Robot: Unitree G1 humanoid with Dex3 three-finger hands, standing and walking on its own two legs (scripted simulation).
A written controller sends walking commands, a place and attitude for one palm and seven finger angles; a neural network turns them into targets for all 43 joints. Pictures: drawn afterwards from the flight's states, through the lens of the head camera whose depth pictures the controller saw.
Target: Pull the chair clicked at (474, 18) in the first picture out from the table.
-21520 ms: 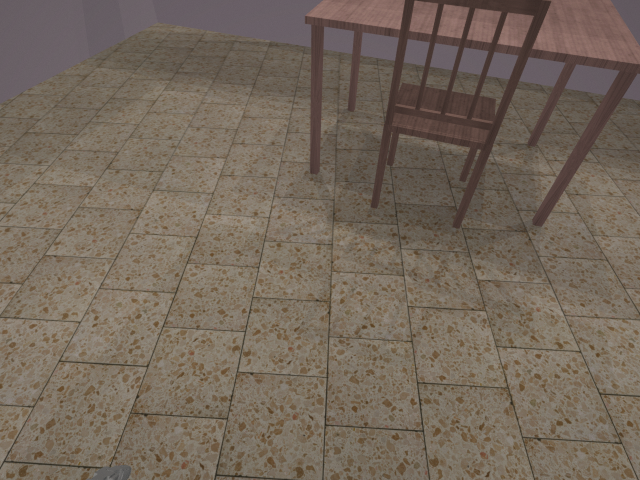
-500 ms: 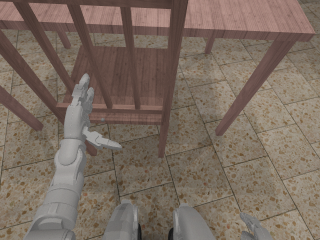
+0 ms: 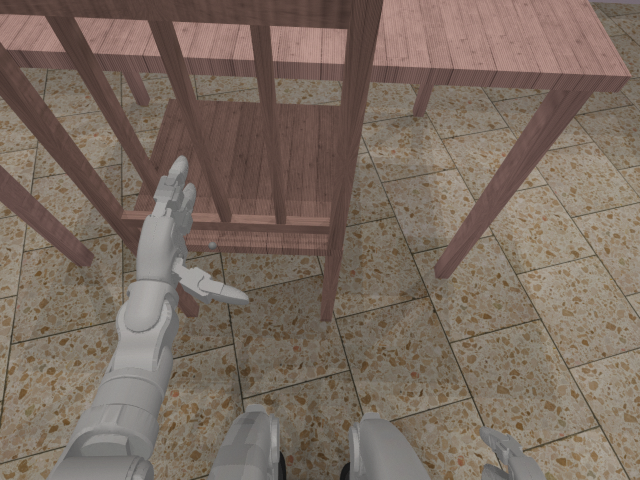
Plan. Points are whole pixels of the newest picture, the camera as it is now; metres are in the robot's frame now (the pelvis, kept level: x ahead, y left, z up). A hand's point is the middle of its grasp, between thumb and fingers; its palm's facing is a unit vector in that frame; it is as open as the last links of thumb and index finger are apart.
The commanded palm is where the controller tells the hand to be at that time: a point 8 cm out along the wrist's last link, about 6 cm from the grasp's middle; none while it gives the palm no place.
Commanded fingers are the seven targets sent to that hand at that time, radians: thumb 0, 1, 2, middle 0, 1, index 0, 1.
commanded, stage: aim the fingers beside a spindle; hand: left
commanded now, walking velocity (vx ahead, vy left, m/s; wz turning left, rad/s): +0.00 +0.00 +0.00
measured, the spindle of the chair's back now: (202, 146) +0.53 +0.15 +0.06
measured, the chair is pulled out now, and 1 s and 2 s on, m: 0.00 0.00 0.00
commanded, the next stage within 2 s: none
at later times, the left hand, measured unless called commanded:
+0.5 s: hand (205, 247) +0.40 +0.14 +0.02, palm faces -0.04 -1.00 -0.04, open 16.9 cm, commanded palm +0.38 +0.19 +0.03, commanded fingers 0.00 -0.50 0.30 -0.06 -0.08 -0.06 -0.08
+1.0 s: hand (211, 253) +0.39 +0.13 +0.02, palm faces -0.04 -1.00 -0.05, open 16.9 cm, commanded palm +0.37 +0.18 +0.02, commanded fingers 0.00 -0.50 0.30 -0.06 -0.08 -0.06 -0.08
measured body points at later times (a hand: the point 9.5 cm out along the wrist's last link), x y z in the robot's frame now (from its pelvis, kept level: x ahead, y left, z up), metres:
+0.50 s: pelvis +0.00 +0.01 +0.00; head +0.12 +0.01 +0.43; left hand +0.39 +0.20 +0.03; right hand +0.11 -0.25 -0.12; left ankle +0.05 +0.10 -0.62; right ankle +0.01 -0.10 -0.62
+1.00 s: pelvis +0.00 +0.00 +0.00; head +0.11 +0.01 +0.44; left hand +0.39 +0.19 +0.02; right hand +0.12 -0.25 -0.11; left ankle +0.05 +0.10 -0.62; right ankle +0.01 -0.10 -0.62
